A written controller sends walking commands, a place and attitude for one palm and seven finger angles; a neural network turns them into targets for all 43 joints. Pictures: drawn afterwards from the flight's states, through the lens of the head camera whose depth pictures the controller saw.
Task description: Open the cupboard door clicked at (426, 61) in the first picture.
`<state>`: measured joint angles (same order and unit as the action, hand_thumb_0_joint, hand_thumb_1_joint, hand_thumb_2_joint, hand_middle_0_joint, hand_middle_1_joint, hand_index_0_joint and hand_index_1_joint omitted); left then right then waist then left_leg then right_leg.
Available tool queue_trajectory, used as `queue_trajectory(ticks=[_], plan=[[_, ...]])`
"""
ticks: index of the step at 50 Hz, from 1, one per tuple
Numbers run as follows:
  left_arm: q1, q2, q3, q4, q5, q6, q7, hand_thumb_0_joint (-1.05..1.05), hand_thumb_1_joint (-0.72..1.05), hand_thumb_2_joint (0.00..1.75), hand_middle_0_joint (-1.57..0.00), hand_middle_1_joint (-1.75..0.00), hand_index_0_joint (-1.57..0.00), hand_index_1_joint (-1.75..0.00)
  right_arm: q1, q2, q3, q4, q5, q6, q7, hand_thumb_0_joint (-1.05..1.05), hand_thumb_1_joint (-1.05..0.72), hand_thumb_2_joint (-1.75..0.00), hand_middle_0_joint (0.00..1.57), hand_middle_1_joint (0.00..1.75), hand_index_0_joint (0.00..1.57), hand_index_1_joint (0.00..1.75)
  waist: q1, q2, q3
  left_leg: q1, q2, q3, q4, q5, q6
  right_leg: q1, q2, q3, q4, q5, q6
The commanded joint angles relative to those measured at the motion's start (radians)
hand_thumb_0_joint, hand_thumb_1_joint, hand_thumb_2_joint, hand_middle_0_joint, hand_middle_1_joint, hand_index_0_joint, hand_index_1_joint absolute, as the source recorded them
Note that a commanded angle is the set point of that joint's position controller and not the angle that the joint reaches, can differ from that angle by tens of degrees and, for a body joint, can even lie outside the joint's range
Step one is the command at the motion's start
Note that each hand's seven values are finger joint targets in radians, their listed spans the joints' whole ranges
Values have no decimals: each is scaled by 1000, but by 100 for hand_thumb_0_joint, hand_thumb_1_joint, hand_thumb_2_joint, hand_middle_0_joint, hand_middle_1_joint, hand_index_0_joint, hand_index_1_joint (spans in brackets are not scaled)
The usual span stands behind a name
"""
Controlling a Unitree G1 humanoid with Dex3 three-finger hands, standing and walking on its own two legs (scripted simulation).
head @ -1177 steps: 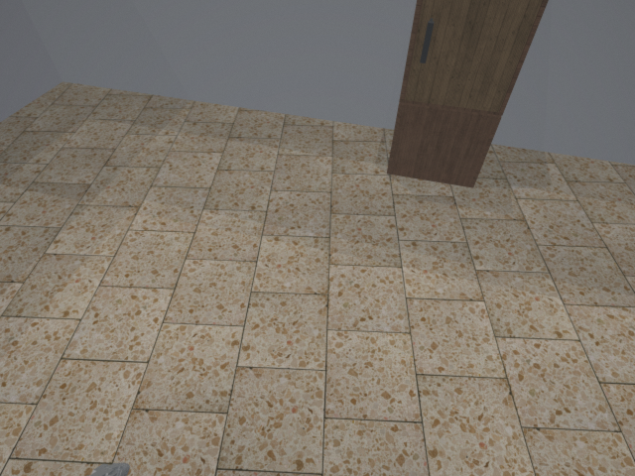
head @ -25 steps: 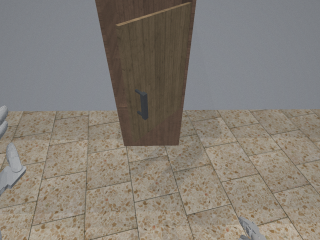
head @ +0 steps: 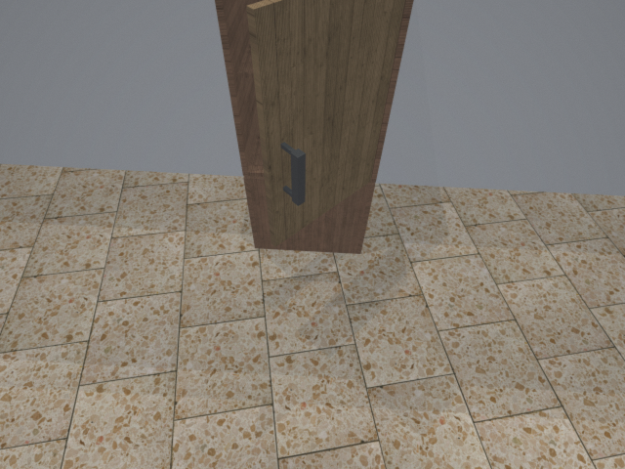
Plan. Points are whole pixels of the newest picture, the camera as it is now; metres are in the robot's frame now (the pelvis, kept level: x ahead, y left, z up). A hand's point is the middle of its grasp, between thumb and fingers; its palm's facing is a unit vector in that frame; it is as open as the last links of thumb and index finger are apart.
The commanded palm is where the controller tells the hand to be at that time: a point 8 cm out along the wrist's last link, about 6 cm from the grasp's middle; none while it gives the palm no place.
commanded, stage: let the arm hang, fingers relaxed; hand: left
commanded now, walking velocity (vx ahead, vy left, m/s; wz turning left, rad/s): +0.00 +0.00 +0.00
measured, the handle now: (292, 174) +0.70 +0.09 -0.09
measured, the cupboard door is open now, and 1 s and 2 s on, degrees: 46 46 46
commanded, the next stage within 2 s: look to check the result in 0.66 s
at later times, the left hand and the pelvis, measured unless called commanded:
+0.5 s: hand out of the picture +0.06 +0.23 -0.16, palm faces -0.02 -0.95 -0.30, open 7.3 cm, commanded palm none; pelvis +0.00 +0.01 +0.00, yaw +0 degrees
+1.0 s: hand out of the picture +0.09 +0.25 -0.15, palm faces -0.03 -0.94 -0.33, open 7.4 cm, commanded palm none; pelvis +0.02 +0.00 +0.01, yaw +0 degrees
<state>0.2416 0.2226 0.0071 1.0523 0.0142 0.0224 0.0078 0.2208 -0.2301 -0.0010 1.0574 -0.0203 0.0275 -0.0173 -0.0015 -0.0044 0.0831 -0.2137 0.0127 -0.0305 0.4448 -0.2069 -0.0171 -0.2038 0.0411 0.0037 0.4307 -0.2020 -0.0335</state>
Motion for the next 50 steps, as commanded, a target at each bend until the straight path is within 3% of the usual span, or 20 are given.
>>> queue_trajectory(ticks=[1,8,13,15,27,32,35,50], plan=[[-42,164,31,-14,-5,-38,11,0,90,90,-20,-30,-20,-30,12,-132,-32,-15,-2,-24,-8,0,-90,-90,20,30,20,30,-13,33,-64,40,64,-54,-88,5,42,-12,-125,127,-157,-68,-24],[-49,190,35,37,-5,-35,13,0,90,90,-20,-30,-20,-30,31,-150,-36,25,-2,-24,-7,0,-90,-90,20,30,20,30,-8,-10,-31,29,65,-55,-110,-25,48,-25,-126,119,-168,-125,-25],[-64,201,40,41,-3,-33,13,0,90,90,-20,-30,-20,-30,31,-158,-38,37,-5,-26,-5,0,-90,-90,20,30,20,30,-5,7,-4,-2,67,-68,-136,-73,50,-34,-123,118,-160,-159,-25],[-70,204,42,41,-3,-33,12,0,90,90,-20,-30,-20,-30,31,-157,-39,40,-7,-27,-3,0,-90,-90,20,30,20,30,-6,-20,-11,0,64,-69,-136,-74,51,-33,-127,121,-161,-169,-25],[-124,227,45,28,-3,-47,12,0,90,90,-20,-30,-20,-30,-31,-191,-39,37,-6,-45,-3,0,-90,-90,20,30,20,30,-3,32,-56,39,82,-78,-150,75,45,28,-135,115,-134,7,-20],[-142,240,44,25,-3,-52,11,0,90,90,-20,-30,-20,-30,-53,-210,-40,33,-4,-45,-2,0,-90,-90,20,30,20,30,-6,3,-71,63,84,-75,-151,97,42,40,-140,114,-147,32,-16],[-152,249,45,22,-3,-53,11,0,90,90,-20,-30,-20,-30,-66,-220,-40,30,-3,-45,-1,0,-90,-90,20,30,20,30,-9,22,-77,72,86,-74,-154,100,40,44,-141,119,-151,41,-16],[-171,285,41,30,-6,-60,12,0,90,90,-20,-30,-20,-30,-114,-263,-40,24,0,-45,-1,0,-90,-90,20,30,20,30,-11,2,-119,133,96,-67,-155,185,36,85,-151,110,-154,174,-12]])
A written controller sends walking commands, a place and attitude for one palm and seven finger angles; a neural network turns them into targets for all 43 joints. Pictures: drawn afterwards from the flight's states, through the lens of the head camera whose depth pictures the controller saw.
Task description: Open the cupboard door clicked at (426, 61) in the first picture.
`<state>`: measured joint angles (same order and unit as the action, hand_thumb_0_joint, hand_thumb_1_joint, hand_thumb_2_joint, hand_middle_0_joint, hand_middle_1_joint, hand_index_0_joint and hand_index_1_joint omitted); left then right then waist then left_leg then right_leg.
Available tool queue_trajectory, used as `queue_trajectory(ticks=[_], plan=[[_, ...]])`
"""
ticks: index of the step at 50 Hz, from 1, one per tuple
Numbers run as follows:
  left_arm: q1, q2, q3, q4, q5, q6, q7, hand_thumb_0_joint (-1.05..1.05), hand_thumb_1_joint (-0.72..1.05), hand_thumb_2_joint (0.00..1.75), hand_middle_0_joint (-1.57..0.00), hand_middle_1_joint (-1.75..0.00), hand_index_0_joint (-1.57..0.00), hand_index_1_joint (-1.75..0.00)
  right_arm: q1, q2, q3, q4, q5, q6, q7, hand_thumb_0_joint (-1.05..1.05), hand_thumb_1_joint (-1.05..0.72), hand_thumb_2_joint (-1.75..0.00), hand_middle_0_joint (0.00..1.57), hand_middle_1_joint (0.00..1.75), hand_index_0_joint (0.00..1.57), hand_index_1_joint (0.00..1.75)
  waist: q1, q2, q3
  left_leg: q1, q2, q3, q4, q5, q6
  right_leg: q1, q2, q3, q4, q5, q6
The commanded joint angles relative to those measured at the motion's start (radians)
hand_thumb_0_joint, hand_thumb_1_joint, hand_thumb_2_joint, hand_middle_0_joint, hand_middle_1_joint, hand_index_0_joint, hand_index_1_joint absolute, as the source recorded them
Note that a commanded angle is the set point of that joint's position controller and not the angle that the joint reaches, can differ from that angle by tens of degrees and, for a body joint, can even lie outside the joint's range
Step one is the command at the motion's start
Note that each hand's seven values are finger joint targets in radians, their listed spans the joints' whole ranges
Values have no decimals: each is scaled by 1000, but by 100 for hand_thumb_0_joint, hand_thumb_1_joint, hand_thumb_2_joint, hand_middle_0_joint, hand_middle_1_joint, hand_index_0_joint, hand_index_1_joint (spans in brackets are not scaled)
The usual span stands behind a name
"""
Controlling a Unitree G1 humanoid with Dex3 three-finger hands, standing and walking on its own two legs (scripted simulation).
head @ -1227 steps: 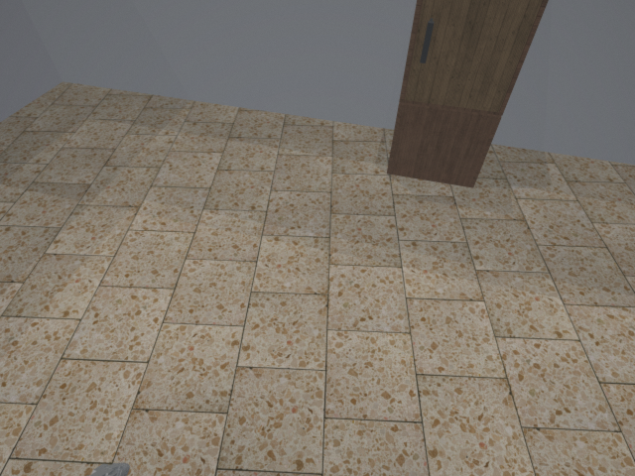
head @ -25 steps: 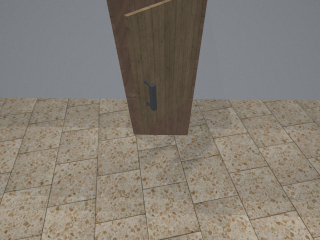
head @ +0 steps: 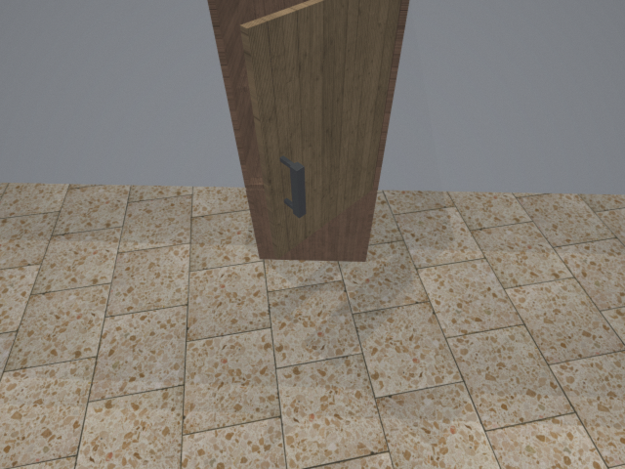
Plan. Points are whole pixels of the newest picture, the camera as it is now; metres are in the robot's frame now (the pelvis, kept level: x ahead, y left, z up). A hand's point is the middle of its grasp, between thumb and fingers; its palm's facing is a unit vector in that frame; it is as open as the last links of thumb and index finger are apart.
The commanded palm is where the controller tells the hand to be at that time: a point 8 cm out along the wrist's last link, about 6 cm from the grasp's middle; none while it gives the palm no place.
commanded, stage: look to check the result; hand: left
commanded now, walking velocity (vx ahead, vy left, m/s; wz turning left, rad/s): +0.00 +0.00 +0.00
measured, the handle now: (292, 187) +0.68 +0.08 -0.10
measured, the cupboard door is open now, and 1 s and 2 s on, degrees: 46 46 46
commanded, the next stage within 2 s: walk to a spot facing it in 0.28 s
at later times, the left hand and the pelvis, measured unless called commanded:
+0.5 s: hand out of the picture +0.10 +0.24 -0.16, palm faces -0.04 -0.94 -0.33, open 7.4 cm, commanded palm none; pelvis +0.01 +0.00 +0.00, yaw -1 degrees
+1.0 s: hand out of the picture +0.08 +0.15 -0.17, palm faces -0.23 -0.93 -0.28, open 7.3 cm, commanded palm none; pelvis +0.00 -0.04 -0.01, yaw -17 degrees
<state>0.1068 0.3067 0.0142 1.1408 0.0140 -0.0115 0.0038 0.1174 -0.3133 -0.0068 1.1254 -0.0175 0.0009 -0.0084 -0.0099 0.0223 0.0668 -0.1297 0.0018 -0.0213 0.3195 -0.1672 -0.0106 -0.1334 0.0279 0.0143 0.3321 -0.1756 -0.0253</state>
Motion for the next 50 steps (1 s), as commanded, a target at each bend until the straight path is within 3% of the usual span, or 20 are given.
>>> queue_trajectory(ticks=[1,10,21,22,25,29,32,33,34,35,36,37,38,39,40,41,42,45,48,50], plan=[[-40,201,32,-58,-6,-24,15,0,90,90,-20,-30,-20,-30,-14,-185,-34,-44,-3,-18,-10,0,-90,-90,20,30,20,30,-3,-14,-85,42,107,-76,-35,138,29,8,-137,100,-59,137,-20],[-41,212,33,-59,-6,-28,16,0,90,90,-20,-30,-20,-30,-18,-192,-32,-46,-2,-19,-9,0,-90,-90,20,30,20,30,-3,-19,-112,63,108,-74,-35,162,27,33,-142,103,-63,175,-19],[-49,218,35,-69,-6,-25,15,0,90,90,-20,-30,-20,-30,-18,-198,-34,-48,-3,-19,-11,0,-90,-90,20,30,20,30,-2,-23,-89,65,113,-61,-36,164,23,24,-135,109,-61,194,-21],[-49,211,38,-75,-5,-21,15,0,90,90,-20,-30,-20,-30,-7,-194,-36,-51,-5,-19,-14,0,-90,-90,20,30,20,30,-4,-22,-98,73,116,-53,-19,183,22,20,-135,115,-46,230,-23],[6,118,30,-78,-5,10,20,0,90,90,-20,-30,-20,-30,65,-87,-24,-50,-5,2,-22,0,-90,-90,20,30,20,30,-9,-26,-109,68,121,2,49,171,6,-10,-130,138,14,295,-12],[32,123,51,-136,0,33,14,0,90,90,-20,-30,-20,-30,91,-106,-53,-106,-5,16,-34,0,-90,-90,20,30,20,30,-13,-14,-100,66,149,26,99,149,20,-93,-97,157,112,308,-19],[34,101,58,-187,3,48,4,0,90,90,-20,-30,-20,-30,97,-126,-71,-145,-9,20,-40,0,-90,-90,20,30,20,30,-11,63,-63,50,229,-26,65,114,66,-198,-38,125,253,180,-8],[39,85,61,-198,3,51,1,0,90,90,-20,-30,-20,-30,94,-135,-76,-155,-11,19,-41,0,-90,-90,20,30,20,30,-5,108,-59,33,279,-64,36,120,99,-221,-15,102,349,67,-3],[43,74,63,-210,2,58,-4,0,90,90,-20,-30,-20,-30,89,-135,-82,-166,-14,16,-40,0,-90,-90,20,30,20,30,4,165,-48,11,347,-102,2,166,148,-250,1,56,467,-183,8],[38,61,67,-224,3,65,-7,0,90,90,-20,-30,-20,-30,80,-132,-82,-176,-19,12,-41,0,-90,-90,20,30,20,30,6,196,-31,-18,389,-114,-8,220,184,-261,-12,32,553,-334,13],[50,52,72,-236,2,67,-10,0,90,90,-20,-30,-20,-30,63,-125,-80,-190,-21,10,-42,0,-90,-90,20,30,20,30,17,173,-23,-54,396,-87,19,268,187,-233,-41,39,551,-361,6],[93,39,75,-234,4,64,-14,0,90,90,-20,-30,-20,-30,32,-122,-82,-203,-24,9,-42,0,-90,-90,20,30,20,30,48,155,-34,-87,369,-29,81,307,157,-164,-53,25,471,-314,3],[165,41,81,-219,6,60,-17,0,90,90,-20,-30,-20,-30,3,-125,-84,-216,-18,11,-41,0,-90,-90,20,30,20,30,81,79,-62,-116,321,33,181,259,111,-77,-47,10,349,-187,1],[229,85,96,-205,13,51,-14,0,90,90,-20,-30,-20,-30,-19,-104,-88,-233,-8,19,-42,0,-90,-90,20,30,20,30,108,-90,-57,-217,194,102,374,57,36,-5,-98,138,135,84,-20],[243,188,115,-208,24,38,3,0,90,90,-20,-30,-20,-30,-1,-22,-79,-264,7,22,-35,0,-90,-90,20,30,20,30,90,-399,-51,-395,6,170,633,-409,-38,38,-346,517,-39,328,-115],[246,203,113,-219,6,39,8,0,90,90,-20,-30,-20,-30,19,-55,-79,-258,8,35,-30,0,-90,-90,20,30,20,30,96,-279,-65,-379,23,29,789,-465,-26,-23,-380,556,-68,195,-208],[183,150,114,-236,10,40,18,0,90,90,-20,-30,-20,-30,-10,-38,-84,-251,6,35,-31,0,-90,-90,20,30,20,30,61,-201,-43,-426,32,-27,860,-388,-22,-37,-314,553,-41,174,-213],[136,90,105,-259,9,29,33,0,90,90,-20,-30,-20,-30,10,-3,-72,-246,5,28,-30,0,-90,-90,20,30,20,30,27,-140,-117,-412,54,-29,815,-286,-40,24,-246,423,36,353,-194],[174,93,109,-245,11,25,34,0,90,90,-20,-30,-20,-30,-2,24,-69,-252,10,28,-31,0,-90,-90,20,30,20,30,39,-111,-148,-372,34,-5,674,-285,-49,75,-223,415,55,458,-186],[189,102,114,-243,11,28,30,0,90,90,-20,-30,-20,-30,-12,32,-68,-260,13,28,-32,0,-90,-90,20,30,20,30,48,-123,-140,-357,21,-1,614,-270,-48,73,-210,429,47,437,-185]])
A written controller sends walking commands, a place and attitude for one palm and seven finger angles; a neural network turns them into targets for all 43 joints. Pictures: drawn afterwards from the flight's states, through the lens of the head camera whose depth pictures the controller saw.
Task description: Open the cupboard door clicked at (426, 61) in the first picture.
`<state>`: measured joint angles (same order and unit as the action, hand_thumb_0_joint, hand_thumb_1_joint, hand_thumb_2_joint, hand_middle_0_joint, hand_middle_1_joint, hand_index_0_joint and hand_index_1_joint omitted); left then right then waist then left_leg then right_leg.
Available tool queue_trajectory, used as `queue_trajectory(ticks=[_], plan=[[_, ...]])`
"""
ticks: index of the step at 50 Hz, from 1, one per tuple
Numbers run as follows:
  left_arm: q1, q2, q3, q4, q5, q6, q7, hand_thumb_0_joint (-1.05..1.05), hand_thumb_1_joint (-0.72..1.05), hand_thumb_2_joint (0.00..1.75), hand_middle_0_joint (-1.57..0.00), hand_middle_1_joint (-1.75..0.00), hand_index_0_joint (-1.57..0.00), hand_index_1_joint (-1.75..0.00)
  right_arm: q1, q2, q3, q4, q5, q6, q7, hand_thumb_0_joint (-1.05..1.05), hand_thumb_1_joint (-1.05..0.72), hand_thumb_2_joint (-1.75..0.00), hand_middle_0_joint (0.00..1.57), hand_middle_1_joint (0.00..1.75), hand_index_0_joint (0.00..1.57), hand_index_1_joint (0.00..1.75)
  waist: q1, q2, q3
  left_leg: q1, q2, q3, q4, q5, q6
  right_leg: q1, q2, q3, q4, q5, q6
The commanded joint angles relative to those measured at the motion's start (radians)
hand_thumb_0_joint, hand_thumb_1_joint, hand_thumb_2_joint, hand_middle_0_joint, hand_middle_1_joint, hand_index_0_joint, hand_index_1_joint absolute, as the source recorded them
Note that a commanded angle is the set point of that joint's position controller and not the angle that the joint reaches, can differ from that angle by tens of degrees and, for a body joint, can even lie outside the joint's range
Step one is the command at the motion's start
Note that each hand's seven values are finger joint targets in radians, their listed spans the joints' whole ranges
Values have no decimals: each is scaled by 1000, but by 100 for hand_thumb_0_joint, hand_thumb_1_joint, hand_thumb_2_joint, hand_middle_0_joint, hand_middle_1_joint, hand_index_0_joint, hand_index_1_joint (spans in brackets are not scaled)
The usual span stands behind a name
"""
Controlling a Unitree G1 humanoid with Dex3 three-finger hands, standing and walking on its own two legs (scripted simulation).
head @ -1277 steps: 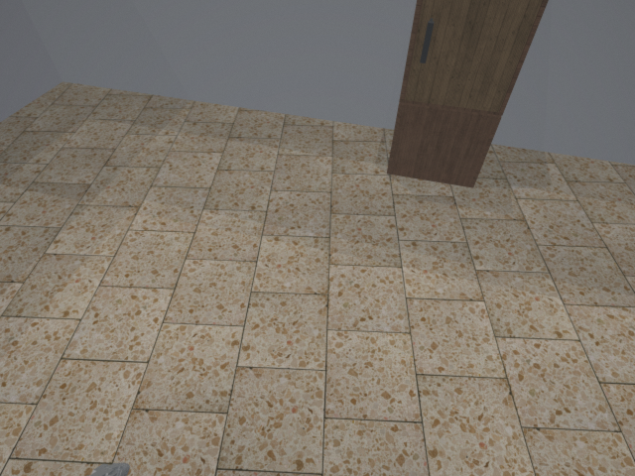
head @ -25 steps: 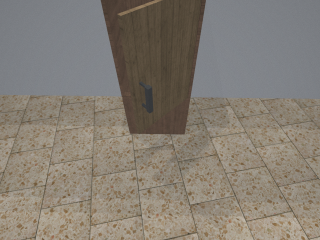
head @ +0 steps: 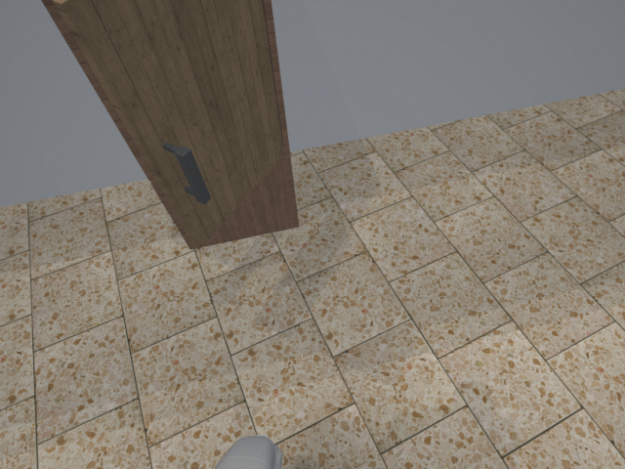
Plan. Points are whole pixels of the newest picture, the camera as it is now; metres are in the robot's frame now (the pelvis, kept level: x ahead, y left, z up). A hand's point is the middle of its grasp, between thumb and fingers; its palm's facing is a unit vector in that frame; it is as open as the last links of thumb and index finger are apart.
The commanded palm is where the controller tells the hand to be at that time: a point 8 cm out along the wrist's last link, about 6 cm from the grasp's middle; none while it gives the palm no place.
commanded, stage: walk to a spot facing it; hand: left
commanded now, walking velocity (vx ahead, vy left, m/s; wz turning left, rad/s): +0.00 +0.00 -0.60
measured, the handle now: (186, 173) +0.62 +0.31 -0.09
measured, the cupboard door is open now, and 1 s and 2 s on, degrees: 46 46 46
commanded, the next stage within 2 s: none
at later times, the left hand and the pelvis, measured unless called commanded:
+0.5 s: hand (196, 445) +0.15 +0.20 -0.17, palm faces -0.25 -0.91 -0.32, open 7.3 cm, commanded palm none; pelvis -0.01 +0.00 -0.03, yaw -17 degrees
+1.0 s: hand (293, 408) +0.21 +0.06 -0.17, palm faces -0.57 -0.79 -0.23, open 7.3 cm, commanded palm none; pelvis +0.03 -0.06 -0.01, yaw -35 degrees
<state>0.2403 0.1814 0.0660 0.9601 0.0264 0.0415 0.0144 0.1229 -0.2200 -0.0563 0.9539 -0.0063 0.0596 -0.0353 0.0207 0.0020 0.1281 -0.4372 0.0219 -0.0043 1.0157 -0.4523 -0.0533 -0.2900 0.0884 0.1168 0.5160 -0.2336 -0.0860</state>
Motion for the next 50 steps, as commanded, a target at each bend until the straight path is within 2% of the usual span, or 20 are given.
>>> queue_trajectory(ticks=[1,9,11,12,15,19,20,21,23,26,29,31,32,36,40,41,42,43,45,50], plan=[[57,229,63,-60,-1,-23,16,0,90,90,-20,-30,-20,-30,-23,-61,-20,-93,2,-30,-5,0,-90,-90,20,30,20,30,19,-116,-194,-44,-6,-17,-103,23,-4,222,-261,328,-141,473,-118],[-38,220,61,-104,-7,-9,7,0,90,90,-20,-30,-20,-30,93,-98,-28,-86,9,-54,-17,0,-90,-90,20,30,20,30,-54,-96,-214,342,3,-48,-593,179,31,-38,-168,357,-79,238,-11],[-49,146,41,-153,-21,-12,-18,0,90,90,-20,-30,-20,-30,120,-253,-52,-105,-20,-64,-27,0,-90,-90,20,30,20,30,-59,319,-177,474,427,-458,-794,214,209,-358,32,33,281,-337,103],[-86,193,53,-179,-7,-18,-31,0,90,90,-20,-30,-20,-30,94,-262,-50,-128,-26,-60,-34,0,-90,-90,20,30,20,30,-51,195,-132,303,500,-452,-780,291,288,-319,-36,-34,485,-361,131],[-94,161,47,-167,-7,-10,-46,0,90,90,-20,-30,-20,-30,33,-197,-34,-144,-40,-69,-21,0,-90,-90,20,30,20,30,-10,237,-142,273,322,-157,-629,731,216,-260,-93,-77,529,-305,134],[-5,165,42,-143,-7,-13,-59,0,90,90,-20,-30,-20,-30,28,-235,-49,-152,-30,-54,-13,0,-90,-90,20,30,20,30,18,159,-192,168,224,16,-420,588,89,83,-38,-205,99,-42,103],[55,214,53,-129,-5,-19,-54,0,90,90,-20,-30,-20,-30,19,-215,-46,-164,-20,-50,-8,0,-90,-90,20,30,20,30,47,21,-176,57,160,63,-281,384,40,199,-93,-113,-49,136,77],[74,347,76,-129,8,-24,-35,0,90,90,-20,-30,-20,-30,34,-132,-31,-198,-4,-49,0,0,-90,-90,20,30,20,30,45,-346,-186,-157,11,144,-35,-88,-25,278,-386,358,-180,330,-45],[29,375,76,-148,3,-5,-21,0,90,90,-20,-30,-20,-30,11,-149,-21,-213,0,-42,9,0,-90,-90,20,30,20,30,41,-169,-142,-85,50,-12,106,-193,12,57,-435,425,-181,48,-171],[-110,297,61,-173,13,-2,-7,0,90,90,-20,-30,-20,-30,74,-130,-15,-157,0,-44,4,0,-90,-90,20,30,20,30,-22,-268,-160,34,40,1,-96,-109,15,-29,-303,294,-125,169,-111],[-148,265,46,-171,-7,5,-12,0,90,90,-20,-30,-20,-30,230,-132,-12,-90,-2,-57,0,0,-90,-90,20,30,20,30,-92,-74,-214,343,24,25,-544,148,18,-172,-198,205,-1,77,-3],[-147,193,26,-211,-20,13,-30,0,90,90,-20,-30,-20,-30,208,-294,-36,-121,-32,-72,-13,0,-90,-90,20,30,20,30,-76,335,-139,306,476,-461,-828,97,206,-370,-30,-70,457,-364,118],[-159,225,36,-211,-10,4,-41,0,90,90,-20,-30,-20,-30,178,-290,-33,-137,-35,-77,-7,0,-90,-90,20,30,20,30,-67,155,-132,197,494,-442,-808,128,269,-307,-86,-27,584,-323,113],[-176,147,17,-191,-7,-2,-72,0,90,90,-20,-30,-20,-30,146,-231,-18,-121,-43,-82,-1,0,-90,-90,20,30,20,30,-39,236,-131,278,301,-29,-680,392,154,-240,-118,-167,413,-252,119],[-119,137,17,-154,-8,-28,-82,0,90,90,-20,-30,-20,-30,210,-250,-28,-87,-35,-82,8,0,-90,-90,20,30,20,30,-36,179,-185,255,273,95,-509,331,93,49,-42,-279,46,-149,76],[-16,184,36,-117,-6,-35,-75,0,90,90,-20,-30,-20,-30,185,-229,-27,-99,-26,-83,13,0,-90,-90,20,30,20,30,19,80,-208,96,225,147,-356,242,54,271,-70,-210,-67,-102,45],[103,312,68,-82,5,-45,-57,0,90,90,-20,-30,-20,-30,129,-143,-8,-150,-6,-84,23,0,-90,-90,20,30,20,30,80,-281,-218,-237,91,257,-53,-52,-12,502,-352,230,-213,-123,-68],[192,360,79,-63,-14,-43,-36,0,90,90,-20,-30,-20,-30,-16,-152,-4,-209,-12,-82,21,0,-90,-90,20,30,20,30,152,-271,-157,-365,73,102,107,-238,-14,426,-505,461,-270,-28,-175],[51,307,64,-100,-3,-49,-23,0,90,90,-20,-30,-20,-30,-5,-160,-19,-190,-12,-88,30,0,-90,-90,20,30,20,30,59,-191,-95,-330,117,-7,142,-104,-7,217,-429,419,-285,-342,-185],[-28,264,53,-95,1,-73,-26,0,90,90,-20,-30,-20,-30,58,-86,-15,-144,-16,-91,48,0,-90,-90,20,30,20,30,-11,-158,-111,-27,61,63,-213,72,-12,52,-304,193,-234,-62,-125]])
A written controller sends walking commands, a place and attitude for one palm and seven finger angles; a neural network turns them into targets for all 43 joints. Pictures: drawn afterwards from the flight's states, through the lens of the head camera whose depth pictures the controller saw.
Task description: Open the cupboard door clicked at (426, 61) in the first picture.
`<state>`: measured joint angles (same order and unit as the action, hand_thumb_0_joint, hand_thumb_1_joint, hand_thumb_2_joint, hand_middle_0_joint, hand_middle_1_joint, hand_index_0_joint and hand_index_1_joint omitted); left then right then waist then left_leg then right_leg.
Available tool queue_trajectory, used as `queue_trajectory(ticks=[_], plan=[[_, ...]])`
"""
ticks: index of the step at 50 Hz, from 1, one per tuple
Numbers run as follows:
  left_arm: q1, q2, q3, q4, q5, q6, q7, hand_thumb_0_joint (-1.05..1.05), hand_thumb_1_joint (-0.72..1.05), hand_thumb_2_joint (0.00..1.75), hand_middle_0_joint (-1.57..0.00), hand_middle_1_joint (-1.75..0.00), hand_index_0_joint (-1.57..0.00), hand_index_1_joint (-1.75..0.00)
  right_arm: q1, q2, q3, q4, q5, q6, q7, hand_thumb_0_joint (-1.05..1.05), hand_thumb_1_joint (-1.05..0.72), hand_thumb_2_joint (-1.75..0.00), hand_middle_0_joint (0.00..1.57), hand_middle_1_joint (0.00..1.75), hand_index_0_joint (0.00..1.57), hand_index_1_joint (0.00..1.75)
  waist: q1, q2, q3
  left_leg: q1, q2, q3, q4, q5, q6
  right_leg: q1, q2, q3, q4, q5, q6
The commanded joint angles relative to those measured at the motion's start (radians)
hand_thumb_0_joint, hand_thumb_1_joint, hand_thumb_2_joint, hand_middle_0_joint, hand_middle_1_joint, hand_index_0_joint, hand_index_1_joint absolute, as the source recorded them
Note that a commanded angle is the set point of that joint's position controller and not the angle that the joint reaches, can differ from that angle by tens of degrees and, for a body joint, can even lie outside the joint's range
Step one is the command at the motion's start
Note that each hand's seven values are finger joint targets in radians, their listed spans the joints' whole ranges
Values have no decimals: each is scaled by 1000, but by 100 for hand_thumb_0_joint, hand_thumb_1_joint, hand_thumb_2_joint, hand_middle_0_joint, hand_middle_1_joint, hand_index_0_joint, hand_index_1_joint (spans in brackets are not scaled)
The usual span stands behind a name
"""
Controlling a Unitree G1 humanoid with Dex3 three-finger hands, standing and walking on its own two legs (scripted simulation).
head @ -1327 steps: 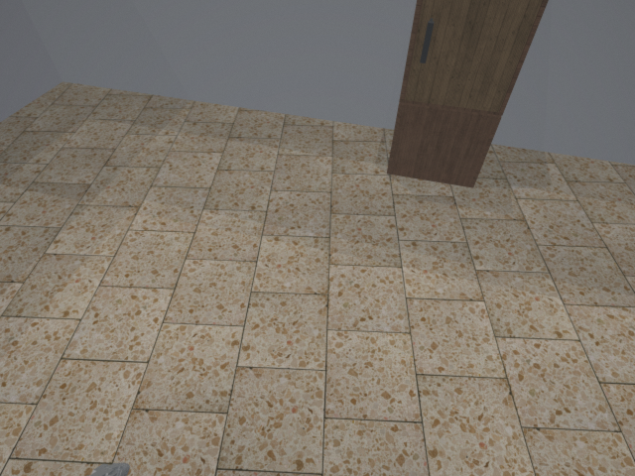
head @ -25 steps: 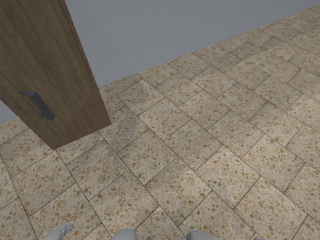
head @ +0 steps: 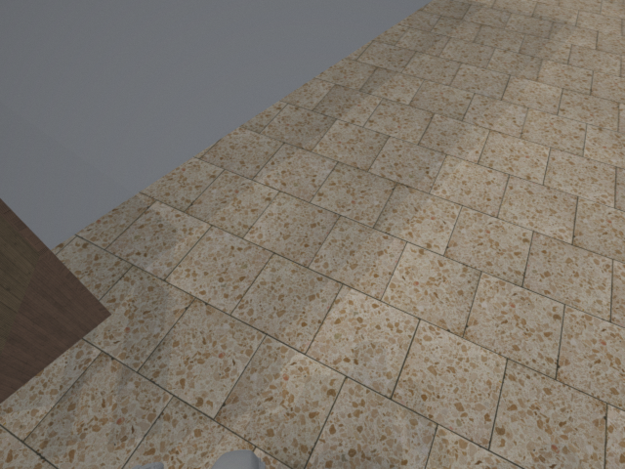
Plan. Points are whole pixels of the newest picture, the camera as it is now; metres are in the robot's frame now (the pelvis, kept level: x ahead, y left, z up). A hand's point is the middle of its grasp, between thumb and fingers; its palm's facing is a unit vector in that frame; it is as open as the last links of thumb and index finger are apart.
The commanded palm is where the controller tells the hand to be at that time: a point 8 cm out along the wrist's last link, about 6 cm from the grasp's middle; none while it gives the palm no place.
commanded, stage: walk to a spot facing it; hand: left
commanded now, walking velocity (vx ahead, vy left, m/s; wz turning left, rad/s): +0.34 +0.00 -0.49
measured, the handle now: out of the picture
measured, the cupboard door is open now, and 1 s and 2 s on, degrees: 46 46 46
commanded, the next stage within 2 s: turn to face it in 1.18 s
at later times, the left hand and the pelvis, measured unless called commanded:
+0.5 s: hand (265, 327) +0.35 +0.10 -0.16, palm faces -0.25 -0.94 -0.23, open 7.3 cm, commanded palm none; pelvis +0.18 -0.06 -0.01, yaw -13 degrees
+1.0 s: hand (327, 244) +0.54 -0.01 -0.16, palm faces -0.25 -0.95 -0.20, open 7.3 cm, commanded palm none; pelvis +0.40 -0.16 -0.01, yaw -16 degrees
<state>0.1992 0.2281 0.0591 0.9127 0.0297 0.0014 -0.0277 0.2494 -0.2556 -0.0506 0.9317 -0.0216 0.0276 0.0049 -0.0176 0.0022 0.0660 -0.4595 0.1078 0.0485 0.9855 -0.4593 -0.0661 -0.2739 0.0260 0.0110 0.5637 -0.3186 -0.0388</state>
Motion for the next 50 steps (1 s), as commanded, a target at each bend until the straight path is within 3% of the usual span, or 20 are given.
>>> queue_trajectory(ticks=[1,4,5,6,7,13,18,19,20,21,24,31,32,33,34,38,43,44,46,50], plan=[[19,217,60,-43,-3,-32,12,0,90,90,-20,-30,-20,-30,-58,-46,-20,-115,0,-63,8,0,-90,-90,20,30,20,30,26,-138,-52,58,-50,32,-250,104,2,14,-221,299,-275,-3,-163],[-31,175,55,-50,-9,-28,6,0,90,90,-20,-30,-20,-30,80,-77,-27,-64,0,-82,-7,0,-90,-90,20,30,20,30,-53,-72,-68,397,-61,54,-492,199,12,-176,-130,238,-158,-104,-96],[-42,121,41,-68,-11,-25,-2,0,90,90,-20,-30,-20,-30,184,-146,-43,-34,-9,-88,-22,0,-90,-90,20,30,20,30,-102,93,-90,556,64,-118,-584,23,61,-327,-42,168,38,-149,-49],[-61,60,28,-100,-19,-24,-8,0,90,90,-20,-30,-20,-30,319,-254,-65,-10,-34,-95,-32,0,-90,-90,20,30,20,30,-154,357,-125,625,375,-530,-764,-212,185,-500,73,-17,405,-303,14],[-145,98,39,-145,-15,-33,-20,0,90,90,-20,-30,-20,-30,311,-259,-64,-16,-27,-90,-46,0,-90,-90,20,30,20,30,-138,169,-72,521,455,-626,-838,-287,272,-522,-36,41,526,-272,12],[-138,15,17,-91,-1,-21,-48,0,90,90,-20,-30,-20,-30,137,-123,-23,-15,-27,-109,-27,0,-90,-90,20,30,20,30,-27,186,-34,353,208,-31,-742,307,150,-341,-112,-71,345,-35,37],[-36,54,27,-36,1,-23,-40,0,90,90,-20,-30,-20,-30,122,-130,-25,12,-19,-86,-16,0,-90,-90,20,30,20,30,31,105,-96,215,164,98,-562,280,101,93,-16,-179,12,76,14],[100,108,45,9,2,-28,-30,0,90,90,-20,-30,-20,-30,95,-112,-20,8,-11,-85,-12,0,-90,-90,20,30,20,30,104,4,-137,83,112,150,-377,273,70,312,-44,-108,-36,32,-17],[254,233,77,53,8,-37,-12,0,90,90,-20,-30,-20,-30,57,-35,-2,-27,8,-87,-2,0,-90,-90,20,30,20,30,179,-305,-192,-197,-6,228,-40,59,25,528,-310,288,-177,-132,-125],[310,287,88,68,-15,-33,1,0,90,90,-20,-30,-20,-30,-29,-42,-3,-74,9,-86,-4,0,-90,-90,20,30,20,30,207,-339,-167,-320,-28,88,189,-203,28,493,-465,561,-341,-126,-218],[57,168,52,11,-5,-32,28,0,90,90,-20,-30,-20,-30,-24,-47,-20,-24,-7,-77,-2,0,-90,-90,20,30,20,30,65,-236,-36,-214,83,-50,147,-27,27,136,-373,331,-333,-139,-185],[-10,128,43,49,-16,-49,11,0,90,90,-20,-30,-20,-30,164,3,-9,79,-15,-88,9,0,-90,-90,20,30,20,30,-53,-8,-54,324,-39,132,-479,274,12,-71,-176,59,-182,-46,-89],[-8,84,35,38,-15,-47,7,0,90,90,-20,-30,-20,-30,244,-48,-23,102,-19,-96,1,0,-90,-90,20,30,20,30,-85,117,-83,443,30,15,-541,178,47,-157,-120,25,-6,-45,-59],[-4,20,18,18,-16,-46,3,0,90,90,-20,-30,-20,-30,355,-151,-48,118,-32,-101,-8,0,-90,-90,20,30,20,30,-123,343,-113,550,265,-330,-670,74,151,-337,-12,-90,309,-140,-5],[-84,30,14,-28,-16,-56,1,0,90,90,-20,-30,-20,-30,413,-184,-52,115,-36,-94,-23,0,-90,-90,20,30,20,30,-153,265,-91,570,403,-542,-770,27,268,-460,-9,-47,516,-258,0],[-151,15,14,-22,-4,-57,-20,0,90,90,-20,-30,-20,-30,215,-91,-26,84,-29,-112,-24,0,-90,-90,20,30,20,30,-45,183,31,390,294,-220,-750,315,203,-467,-148,-2,496,-95,23],[8,15,14,57,-6,-51,-28,0,90,90,-20,-30,-20,-30,150,-93,-27,98,-16,-93,-15,0,-90,-90,20,30,20,30,25,79,-98,242,139,49,-583,271,113,71,-30,-191,-12,101,24],[123,62,31,94,-4,-54,-21,0,90,90,-20,-30,-20,-30,127,-79,-25,94,-7,-91,-12,0,-90,-90,20,30,20,30,83,-12,-128,135,88,95,-452,219,87,251,-53,-140,-51,86,6],[337,243,74,144,-10,-56,5,0,90,90,-20,-30,-20,-30,10,1,-5,14,10,-87,2,0,-90,-90,20,30,20,30,193,-396,-135,-256,-55,109,76,-201,47,454,-463,492,-372,-201,-171],[153,78,30,105,-1,-68,37,0,90,90,-20,-30,-20,-30,-58,25,-15,35,-5,-80,6,0,-90,-90,20,30,20,30,65,-202,6,-224,74,-33,96,16,39,183,-399,206,-337,145,-152]])
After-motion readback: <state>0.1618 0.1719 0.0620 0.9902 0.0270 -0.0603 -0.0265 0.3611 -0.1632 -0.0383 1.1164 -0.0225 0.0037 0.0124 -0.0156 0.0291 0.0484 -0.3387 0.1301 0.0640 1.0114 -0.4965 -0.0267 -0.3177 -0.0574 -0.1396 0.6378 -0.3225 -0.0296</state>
